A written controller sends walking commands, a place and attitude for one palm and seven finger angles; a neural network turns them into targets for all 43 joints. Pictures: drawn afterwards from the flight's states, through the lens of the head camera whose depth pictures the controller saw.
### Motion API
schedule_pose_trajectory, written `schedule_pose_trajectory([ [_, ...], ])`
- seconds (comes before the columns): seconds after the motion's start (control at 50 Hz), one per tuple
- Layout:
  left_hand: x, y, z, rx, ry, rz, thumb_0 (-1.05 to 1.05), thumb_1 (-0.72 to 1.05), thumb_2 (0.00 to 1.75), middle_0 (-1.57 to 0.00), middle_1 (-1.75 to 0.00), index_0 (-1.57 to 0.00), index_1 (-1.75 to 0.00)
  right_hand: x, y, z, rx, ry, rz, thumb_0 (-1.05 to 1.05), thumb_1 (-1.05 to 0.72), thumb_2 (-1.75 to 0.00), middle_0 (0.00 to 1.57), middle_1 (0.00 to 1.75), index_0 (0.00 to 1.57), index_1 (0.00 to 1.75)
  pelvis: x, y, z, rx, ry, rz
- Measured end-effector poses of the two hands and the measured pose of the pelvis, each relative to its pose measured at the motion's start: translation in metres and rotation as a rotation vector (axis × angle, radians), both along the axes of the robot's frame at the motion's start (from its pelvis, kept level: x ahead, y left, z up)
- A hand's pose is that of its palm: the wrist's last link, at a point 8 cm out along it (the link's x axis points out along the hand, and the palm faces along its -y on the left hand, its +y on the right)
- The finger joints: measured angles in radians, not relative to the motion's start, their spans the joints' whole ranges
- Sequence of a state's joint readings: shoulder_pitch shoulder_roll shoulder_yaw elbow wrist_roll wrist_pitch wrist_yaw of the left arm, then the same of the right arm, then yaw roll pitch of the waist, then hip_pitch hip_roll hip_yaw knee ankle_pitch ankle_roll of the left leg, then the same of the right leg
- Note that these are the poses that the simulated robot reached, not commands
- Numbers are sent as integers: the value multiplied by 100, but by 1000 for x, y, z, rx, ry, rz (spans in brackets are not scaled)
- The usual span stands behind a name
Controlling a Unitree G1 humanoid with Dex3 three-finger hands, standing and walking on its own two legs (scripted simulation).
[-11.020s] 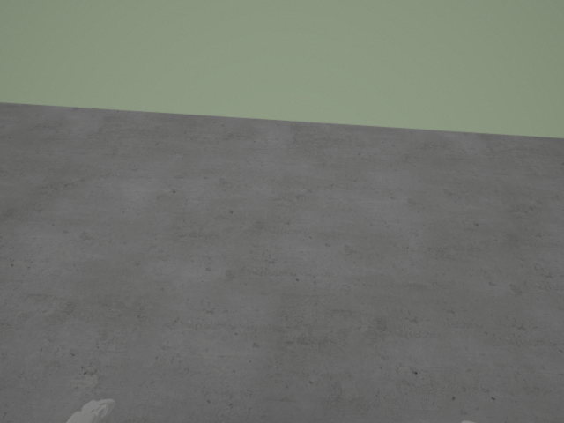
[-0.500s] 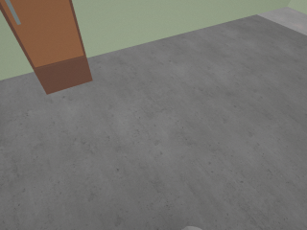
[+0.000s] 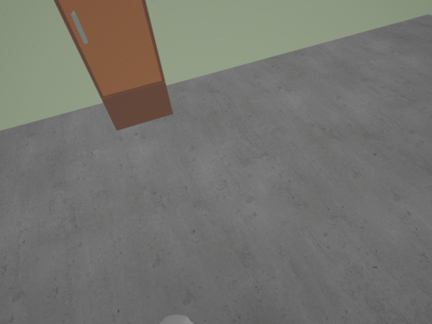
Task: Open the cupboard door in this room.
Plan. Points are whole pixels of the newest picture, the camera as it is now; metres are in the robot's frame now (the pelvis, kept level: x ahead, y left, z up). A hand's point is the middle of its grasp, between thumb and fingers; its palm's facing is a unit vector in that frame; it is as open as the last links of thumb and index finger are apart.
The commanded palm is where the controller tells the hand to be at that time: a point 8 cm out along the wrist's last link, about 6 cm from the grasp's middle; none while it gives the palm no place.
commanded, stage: turn or walk to find it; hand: left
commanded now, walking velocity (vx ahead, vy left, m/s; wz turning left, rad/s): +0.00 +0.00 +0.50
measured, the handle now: (79, 27) +1.44 +0.77 -0.04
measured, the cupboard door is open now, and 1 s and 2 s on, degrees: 0 0 0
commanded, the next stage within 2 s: stand and wait in 1.40 s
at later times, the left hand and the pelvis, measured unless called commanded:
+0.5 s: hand out of the picture -0.03 +0.28 -0.17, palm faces +0.25 -0.94 -0.23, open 7.3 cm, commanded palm none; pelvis -0.03 +0.06 +0.00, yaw +12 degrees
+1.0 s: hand out of the picture +0.05 +0.19 -0.15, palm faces +0.42 -0.87 -0.27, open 7.2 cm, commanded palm none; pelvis +0.12 +0.01 +0.01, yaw +23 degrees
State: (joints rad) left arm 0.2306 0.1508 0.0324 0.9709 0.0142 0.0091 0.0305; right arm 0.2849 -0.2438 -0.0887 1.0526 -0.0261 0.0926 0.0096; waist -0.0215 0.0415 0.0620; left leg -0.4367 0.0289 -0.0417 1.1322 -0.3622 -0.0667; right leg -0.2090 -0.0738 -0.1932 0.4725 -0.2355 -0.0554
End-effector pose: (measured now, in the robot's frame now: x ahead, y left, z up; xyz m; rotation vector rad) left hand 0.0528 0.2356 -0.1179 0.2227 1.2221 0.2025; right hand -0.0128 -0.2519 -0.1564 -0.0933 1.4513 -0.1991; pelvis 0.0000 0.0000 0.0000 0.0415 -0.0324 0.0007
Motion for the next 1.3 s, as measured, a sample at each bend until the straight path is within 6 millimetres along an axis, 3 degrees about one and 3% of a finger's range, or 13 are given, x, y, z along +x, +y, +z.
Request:
schedule_pose_trajectory([
  [0.14,-53,22,-14,-19,55,106,0,91,90,-20,-30,-21,-30,37,10,8,-38,-45,124,1,-91,-90,19,30,20,30,-14,14,-4,-8,10,76],
  [0.26,-100,58,-42,-52,95,199,0,91,90,-20,-30,-21,-30,89,45,16,-84,-211,241,1,-91,-90,19,30,20,30,-29,41,-19,-42,11,143],
  [0.36,-114,78,-41,-61,112,241,0,91,90,-20,-30,-20,-30,103,73,32,-84,-277,303,0,-91,-90,20,30,20,30,-35,53,-11,-49,2,167],
  [0.46,-104,86,-25,-65,48,241,0,91,90,-20,-30,-20,-30,102,89,36,-52,-283,324,0,-91,-90,20,30,20,30,-30,60,-1,-56,7,198],
  [0.56,-80,86,-13,-46,0,230,0,91,90,-20,-30,-20,-30,86,88,28,-16,-237,305,0,-91,-90,20,30,20,30,-16,57,2,-42,14,229],
  [0.7,-13,67,1,-16,-82,197,1,91,90,-19,-30,-20,-30,56,60,7,18,-58,266,1,-90,-90,20,30,20,30,16,37,-2,-17,24,273],
  [0.76,17,52,1,3,-136,190,0,91,90,-20,-30,-20,-30,54,41,-9,31,23,265,1,-90,-90,20,30,20,30,37,23,-12,-7,23,292],
  [0.8,26,40,1,13,-166,210,0,91,90,-20,-30,-20,-30,63,30,-15,35,67,286,1,-91,-90,20,30,20,30,48,15,-15,-16,8,322],
  [0.84,24,28,3,9,-167,255,0,91,90,-20,-30,-20,-30,83,23,-13,39,79,316,1,-91,-90,20,30,20,30,61,11,-11,-6,1,344],
  [0.92,0,8,6,2,-73,359,-1,93,90,-20,-30,-21,-30,146,19,-1,37,5,357,1,-91,-90,20,30,20,30,87,6,2,12,1,366],
  [1.06,-44,-28,0,-58,126,490,0,94,90,-20,-30,-20,-30,253,42,7,37,-99,452,1,-91,-90,19,30,20,30,136,13,6,-3,2,425],
  [1.18,-63,-70,-9,-175,289,601,0,92,90,-20,-30,-20,-30,341,98,6,60,-158,561,1,-91,-90,19,30,19,30,176,36,-1,-25,6,463],
  [1.3,-55,-86,-13,-292,428,692,0,91,90,-20,-30,-20,-30,432,188,3,103,-245,687,1,-91,-90,19,30,19,30,219,75,-13,-38,17,487],
])
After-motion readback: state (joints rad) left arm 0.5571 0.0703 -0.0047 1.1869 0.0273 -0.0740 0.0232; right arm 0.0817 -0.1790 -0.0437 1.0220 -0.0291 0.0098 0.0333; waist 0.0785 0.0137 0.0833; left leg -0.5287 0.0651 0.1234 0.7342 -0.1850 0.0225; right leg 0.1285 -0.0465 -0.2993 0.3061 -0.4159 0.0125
